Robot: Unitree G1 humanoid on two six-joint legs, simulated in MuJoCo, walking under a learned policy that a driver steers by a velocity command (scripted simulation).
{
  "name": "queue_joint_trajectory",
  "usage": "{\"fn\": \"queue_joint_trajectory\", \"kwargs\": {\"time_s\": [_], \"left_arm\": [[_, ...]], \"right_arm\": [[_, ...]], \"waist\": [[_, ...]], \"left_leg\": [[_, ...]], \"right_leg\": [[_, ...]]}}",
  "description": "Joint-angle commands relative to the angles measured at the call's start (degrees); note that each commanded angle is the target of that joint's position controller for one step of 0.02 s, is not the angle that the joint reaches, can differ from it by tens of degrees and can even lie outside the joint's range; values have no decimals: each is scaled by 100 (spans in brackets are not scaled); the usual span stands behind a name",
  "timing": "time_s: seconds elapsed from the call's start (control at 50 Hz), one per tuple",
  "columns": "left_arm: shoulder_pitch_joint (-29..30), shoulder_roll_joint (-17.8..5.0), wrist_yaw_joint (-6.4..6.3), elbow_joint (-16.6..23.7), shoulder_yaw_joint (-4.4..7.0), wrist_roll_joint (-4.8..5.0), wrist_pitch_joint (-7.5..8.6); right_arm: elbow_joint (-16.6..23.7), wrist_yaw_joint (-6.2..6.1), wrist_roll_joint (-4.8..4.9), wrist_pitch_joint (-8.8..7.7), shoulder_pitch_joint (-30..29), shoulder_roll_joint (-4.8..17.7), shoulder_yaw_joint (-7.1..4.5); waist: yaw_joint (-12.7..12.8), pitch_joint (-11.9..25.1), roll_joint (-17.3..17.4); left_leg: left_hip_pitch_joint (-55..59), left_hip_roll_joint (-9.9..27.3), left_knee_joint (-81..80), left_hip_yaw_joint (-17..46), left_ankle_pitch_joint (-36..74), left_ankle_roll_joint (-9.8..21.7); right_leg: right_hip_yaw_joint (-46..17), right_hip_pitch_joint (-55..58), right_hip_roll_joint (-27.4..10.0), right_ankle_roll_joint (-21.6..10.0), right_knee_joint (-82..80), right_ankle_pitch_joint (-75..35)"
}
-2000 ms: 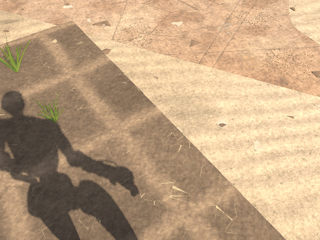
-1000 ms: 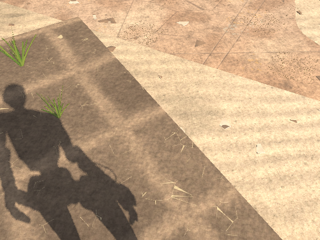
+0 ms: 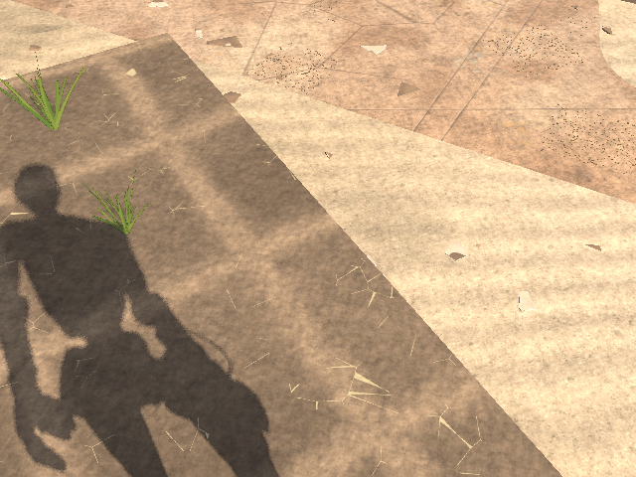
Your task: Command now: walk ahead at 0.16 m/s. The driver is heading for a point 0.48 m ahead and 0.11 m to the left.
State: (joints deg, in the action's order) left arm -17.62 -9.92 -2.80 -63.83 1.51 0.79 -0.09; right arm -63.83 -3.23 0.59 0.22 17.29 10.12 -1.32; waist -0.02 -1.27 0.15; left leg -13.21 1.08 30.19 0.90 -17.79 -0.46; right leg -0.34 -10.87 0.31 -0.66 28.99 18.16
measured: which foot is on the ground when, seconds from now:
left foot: down 0.00-0.66, up 0.68-1.00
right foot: down 0.00-0.20, up 0.22-0.62, down 0.64-1.00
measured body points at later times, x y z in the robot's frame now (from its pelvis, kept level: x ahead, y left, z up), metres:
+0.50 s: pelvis +0.16 +0.03 +0.00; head +0.19 +0.05 +0.45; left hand +0.35 +0.27 -0.12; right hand +0.04 -0.18 -0.13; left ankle +0.02 +0.12 -0.74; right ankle +0.34 -0.12 -0.68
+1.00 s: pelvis +0.40 -0.01 +0.00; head +0.42 +0.00 +0.45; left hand +0.44 +0.24 -0.14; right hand +0.52 -0.25 -0.13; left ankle +0.49 +0.15 -0.71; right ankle +0.42 -0.09 -0.74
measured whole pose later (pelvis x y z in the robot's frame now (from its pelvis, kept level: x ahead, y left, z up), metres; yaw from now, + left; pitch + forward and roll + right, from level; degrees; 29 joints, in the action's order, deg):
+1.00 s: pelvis +0.40 -0.01 +0.00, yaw +2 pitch +0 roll -2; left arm -13.0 -11.5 0.4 -59.7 1.4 -1.1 4.4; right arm -53.9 -2.1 0.4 -1.4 9.1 12.1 -3.2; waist 2.2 -1.6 2.4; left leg -28.1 5.2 39.7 2.6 -10.9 -0.8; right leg 5.5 -11.1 4.3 -4.1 19.4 9.0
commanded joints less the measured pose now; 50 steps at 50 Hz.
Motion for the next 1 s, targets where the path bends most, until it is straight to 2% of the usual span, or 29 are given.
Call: {"fn": "queue_joint_trajectory", "kwargs": {"time_s": [0.02, 0.08, 0.1, 0.14, 0.18, 0.2, 0.22, 0.24, 0.26, 0.28, 0.32, 0.34, 0.38, 0.44, 0.5, 0.56, 0.6, 0.62, 0.64, 0.66, 0.68, 0.7, 0.72, 0.74, 0.76, 0.8, 0.86, 0.94, 1.0], "left_arm": [[-489, -746, -32, 131, 159, 67, 74], [-927, -1132, 40, 95, 311, 123, 258], [-818, -1118, 56, 162, 315, 114, 293], [-269, -1070, 96, 378, 289, 145, 338], [300, -974, 123, 597, 264, 197, 334], [476, -655, 160, 702, 175, 115, 398], [470, -401, 143, 939, 123, 122, 537], [490, -576, 162, 925, 159, 191, 620], [426, -583, 228, 904, 152, 230, 670], [400, -592, 265, 848, 163, 195, 701], [614, -790, 301, 885, 270, 101, 724], [637, -701, 339, 883, 270, 97, 701], [944, -468, 388, 990, 217, 94, 636], [1983, -296, 412, 1420, 94, 80, 618], [2489, -397, 486, 1670, 71, 116, 614], [2658, -586, 554, 1864, 112, 138, 644], [2084, -885, 549, 1777, 261, 127, 668], [1228, -1101, 511, 1549, 399, 143, 659], [176, -1361, 449, 1266, 535, 148, 625], [-738, -1946, 391, 1092, 679, -33, 586], [-740, -1696, 414, 1034, 556, -75, 543], [-145, -1289, 441, 1088, 412, -52, 551], [500, -975, 448, 1189, 309, -44, 567], [878, -779, 507, 1189, 232, -61, 625], [1041, -617, 534, 1153, 182, -88, 690], [1091, -543, 550, 1028, 134, -188, 734], [1158, -721, 449, 915, 106, -287, 760], [930, -1031, 287, 815, 145, -205, 588], [793, -1022, 251, 743, 127, -125, 435]], "right_arm": [[197, -16, 36, -105, 223, 502, -97], [408, 125, 74, -380, -26, 194, -45], [463, 176, 98, -445, -89, 241, -58], [439, 233, 159, -537, 209, 216, -76], [15, 224, 100, -562, 1214, 404, -202], [-170, 210, 68, -557, 2095, 824, -344], [-190, 301, 53, -611, 2688, 1492, -465], [-86, 313, -40, -695, 2228, 1071, -315], [92, 326, -23, -736, 1713, 763, -225], [221, 366, -10, -734, 1361, 692, -181], [284, 397, -23, -652, 1228, 478, -88], [251, 376, -46, -602, 1396, 394, -57], [231, 304, -83, -543, 1630, 500, -52], [386, 199, -103, -515, 1528, 728, -67], [370, 158, -36, -540, 1713, 887, -120], [353, 154, 26, -540, 1657, 928, -181], [382, 147, -7, -485, 1511, 1065, -241], [407, 160, -29, -438, 1435, 1037, -239], [504, 185, -48, -425, 1241, 1021, -209], [608, 230, -127, -471, 1690, 490, -68], [429, 264, 8, -596, 2161, 13, 66], [528, 270, 150, -705, 1716, 549, -106], [685, 238, 221, -715, 1193, 736, -162], [709, 175, 153, -691, 936, 715, -193], [699, 121, 73, -618, 953, 689, -266], [628, 105, 63, -437, 1171, 435, -283], [795, 55, 2, -281, 873, 337, -292], [996, 96, -39, -179, 19, 448, -250], [1008, 122, -32, -89, -240, 611, -286]], "waist": [[88, -806, -288], [245, -799, -1075], [193, -876, -1027], [-173, -947, -963], [-618, -757, -450], [-895, -315, 789], [-919, -68, 2080], [-601, -361, 1208], [-368, -638, 675], [-251, -619, 400], [-191, -594, 355], [-205, -502, 471], [-250, -500, 446], [-380, -755, 396], [-421, -839, 577], [-232, -790, 595], [176, -219, 845], [613, 289, 923], [1127, 854, 892], [990, 1862, -251], [742, 2813, -1379], [643, 2012, -1027], [408, 1137, -666], [181, 696, -73], [-19, 581, -126], [-248, 448, -344], [-419, 376, -416], [-161, 594, -452], [-94, 436, -382]], "left_leg": [[-833, -181, -146, -193, -1973, 328], [-1465, -182, 1255, -458, -779, 339], [-1427, -30, 1536, -295, -760, 447], [-787, 48, 730, -294, -945, 661], [1113, -145, -456, -302, -44, 605], [2061, 824, -1149, 1174, -323, 822], [2519, 2047, -2048, 3655, -805, 1579], [2162, 2290, -2084, 4040, -1003, 1749], [2001, 2096, -2013, 3339, -754, 1577], [1891, 1772, -2063, 2597, -412, 1369], [1799, 1332, -2115, 1499, 1082, 1020], [1788, 1190, -2101, 1149, 1654, 958], [1703, 1097, -2146, 788, 2263, 1001], [1091, 950, -2395, 434, 2278, 992], [979, 1053, -2568, 277, 2292, 1015], [1564, 1268, -2278, 140, 3118, 899], [1967, 1332, -1422, 33, 5202, 752], [1804, 1212, -455, -33, 6053, 654], [907, 997, 830, -62, 5611, 480], [-1035, 199, 3053, -270, 2948, 163], [-1830, -629, 4852, 450, -1424, 6], [-2077, -329, 5438, 948, -1365, 106], [-2139, -50, 5388, 618, -1078, 124], [-1899, 190, 5040, 451, -835, 112], [-1560, 390, 4596, 410, -659, 142], [-958, 459, 4079, 325, -512, 165], [-799, 488, 2924, 279, -12, 52], [-436, 418, 1265, 85, 851, -67], [-174, 324, 565, 28, 903, -32]], "right_leg": [[-626, -759, -379, -548, -979, 2695], [-2362, -251, -1589, -1222, -1791, 3069], [-2706, -474, -1826, -1364, -1954, 2954], [-2245, -878, -1654, -1158, -1787, 2477], [-1025, -1789, -801, -664, -745, 1264], [-94, -2429, -192, -304, 1304, 391], [145, -3512, 324, -179, 2853, 1146], [-392, -3901, -40, -290, 3943, 1172], [-501, -4181, -292, -412, 4333, 607], [-412, -4149, -483, -471, 4272, 69], [-206, -3922, -690, -448, 3703, -573], [-74, -3782, -684, -392, 3535, -712], [123, -3760, -645, -251, 3099, -973], [326, -3322, -447, -123, 1600, -1652], [450, -2729, -257, -185, 746, -2040], [353, -2491, -189, -432, 267, -1975], [489, -1587, 116, -622, 284, -1659], [557, -470, 302, -755, 322, -1583], [217, 1127, 3, -936, 334, -1703], [-1883, 3319, -1591, -1561, 332, -1592], [-4247, 3814, -2593, -2168, -809, -1773], [-3636, 2819, -2271, -1880, -958, -2461], [-2404, 1705, -2090, -1658, -894, -3449], [-1608, 745, -1818, -1489, -1008, -4245], [-1061, 196, -1563, -1339, -1157, -4423], [-572, -521, -1336, -1348, -1439, -4609], [-129, -907, -1207, -1446, -1582, -4932], [24, -646, -1123, -1306, -1514, -4180], [-227, -581, -1190, -1231, -1441, -2651]]}}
